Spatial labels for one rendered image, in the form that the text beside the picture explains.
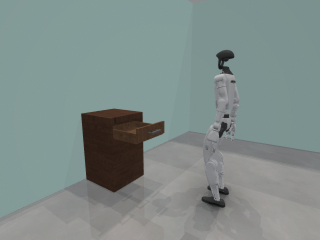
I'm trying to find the robot left thigh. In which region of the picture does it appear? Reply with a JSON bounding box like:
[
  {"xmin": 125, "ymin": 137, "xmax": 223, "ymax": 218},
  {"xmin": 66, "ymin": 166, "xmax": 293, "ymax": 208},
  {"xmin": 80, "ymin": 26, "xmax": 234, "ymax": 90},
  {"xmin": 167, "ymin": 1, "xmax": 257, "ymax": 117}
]
[{"xmin": 203, "ymin": 124, "xmax": 225, "ymax": 169}]

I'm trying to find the drawer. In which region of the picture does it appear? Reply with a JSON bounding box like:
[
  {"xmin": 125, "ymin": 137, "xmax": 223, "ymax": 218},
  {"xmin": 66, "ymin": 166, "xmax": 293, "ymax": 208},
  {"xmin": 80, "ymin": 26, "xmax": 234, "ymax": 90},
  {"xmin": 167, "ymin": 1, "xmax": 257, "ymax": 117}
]
[{"xmin": 112, "ymin": 121, "xmax": 165, "ymax": 145}]

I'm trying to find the left robot upper arm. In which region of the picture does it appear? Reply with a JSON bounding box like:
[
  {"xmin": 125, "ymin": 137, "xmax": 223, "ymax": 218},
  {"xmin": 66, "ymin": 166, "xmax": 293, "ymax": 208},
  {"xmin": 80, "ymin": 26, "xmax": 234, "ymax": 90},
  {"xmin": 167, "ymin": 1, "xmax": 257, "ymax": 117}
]
[{"xmin": 214, "ymin": 74, "xmax": 228, "ymax": 106}]

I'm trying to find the cabinet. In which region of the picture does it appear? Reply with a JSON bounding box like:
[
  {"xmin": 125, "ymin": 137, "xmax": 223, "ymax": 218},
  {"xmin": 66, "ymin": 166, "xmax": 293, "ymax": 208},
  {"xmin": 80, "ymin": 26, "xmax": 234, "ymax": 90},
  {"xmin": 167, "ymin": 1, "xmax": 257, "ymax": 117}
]
[{"xmin": 81, "ymin": 108, "xmax": 144, "ymax": 193}]

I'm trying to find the left robot forearm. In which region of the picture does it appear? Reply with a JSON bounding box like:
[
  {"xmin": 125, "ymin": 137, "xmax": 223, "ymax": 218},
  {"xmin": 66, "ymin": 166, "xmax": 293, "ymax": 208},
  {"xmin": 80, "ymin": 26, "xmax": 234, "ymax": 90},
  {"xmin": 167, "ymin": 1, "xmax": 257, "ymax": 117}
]
[{"xmin": 212, "ymin": 98, "xmax": 226, "ymax": 132}]

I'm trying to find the right robot forearm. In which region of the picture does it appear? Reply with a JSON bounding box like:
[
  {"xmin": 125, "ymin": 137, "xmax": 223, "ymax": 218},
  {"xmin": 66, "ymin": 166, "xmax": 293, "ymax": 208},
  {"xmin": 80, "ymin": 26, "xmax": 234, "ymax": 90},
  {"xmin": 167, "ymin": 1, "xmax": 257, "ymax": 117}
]
[{"xmin": 229, "ymin": 102, "xmax": 239, "ymax": 124}]

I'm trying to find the handle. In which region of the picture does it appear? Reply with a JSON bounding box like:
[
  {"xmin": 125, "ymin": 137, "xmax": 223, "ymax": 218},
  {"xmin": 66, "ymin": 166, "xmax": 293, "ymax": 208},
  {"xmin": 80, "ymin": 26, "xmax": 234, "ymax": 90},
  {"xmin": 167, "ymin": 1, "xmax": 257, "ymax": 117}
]
[{"xmin": 148, "ymin": 129, "xmax": 162, "ymax": 135}]

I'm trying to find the right robot upper arm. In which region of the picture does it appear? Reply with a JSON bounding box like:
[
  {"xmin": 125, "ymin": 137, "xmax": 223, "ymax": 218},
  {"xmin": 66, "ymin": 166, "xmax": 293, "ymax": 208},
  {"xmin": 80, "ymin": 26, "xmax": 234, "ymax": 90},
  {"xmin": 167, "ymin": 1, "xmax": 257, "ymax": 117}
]
[{"xmin": 233, "ymin": 79, "xmax": 240, "ymax": 104}]

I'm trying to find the robot right hand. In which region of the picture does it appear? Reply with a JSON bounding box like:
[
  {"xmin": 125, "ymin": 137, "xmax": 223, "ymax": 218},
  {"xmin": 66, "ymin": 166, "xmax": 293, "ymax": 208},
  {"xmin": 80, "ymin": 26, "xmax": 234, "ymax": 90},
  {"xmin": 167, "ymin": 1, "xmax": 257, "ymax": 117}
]
[{"xmin": 225, "ymin": 123, "xmax": 236, "ymax": 140}]

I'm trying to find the robot thigh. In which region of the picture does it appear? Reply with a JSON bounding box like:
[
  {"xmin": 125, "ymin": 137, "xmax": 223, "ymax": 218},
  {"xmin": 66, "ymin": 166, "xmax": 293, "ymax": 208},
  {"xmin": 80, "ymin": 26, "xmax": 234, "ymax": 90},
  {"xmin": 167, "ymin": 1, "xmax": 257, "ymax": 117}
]
[
  {"xmin": 212, "ymin": 124, "xmax": 232, "ymax": 162},
  {"xmin": 203, "ymin": 124, "xmax": 225, "ymax": 169}
]

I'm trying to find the robot left hand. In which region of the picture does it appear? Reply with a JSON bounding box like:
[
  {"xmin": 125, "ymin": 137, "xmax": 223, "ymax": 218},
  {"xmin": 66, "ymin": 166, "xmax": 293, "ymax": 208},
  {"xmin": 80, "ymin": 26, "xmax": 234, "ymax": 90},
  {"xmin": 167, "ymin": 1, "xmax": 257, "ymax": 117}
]
[{"xmin": 205, "ymin": 130, "xmax": 219, "ymax": 153}]

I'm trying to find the robot right thigh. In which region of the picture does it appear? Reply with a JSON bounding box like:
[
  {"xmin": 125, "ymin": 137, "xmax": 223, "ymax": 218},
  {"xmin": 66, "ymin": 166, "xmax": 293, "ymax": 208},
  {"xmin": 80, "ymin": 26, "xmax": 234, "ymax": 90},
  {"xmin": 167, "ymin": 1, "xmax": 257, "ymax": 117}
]
[{"xmin": 212, "ymin": 124, "xmax": 232, "ymax": 162}]

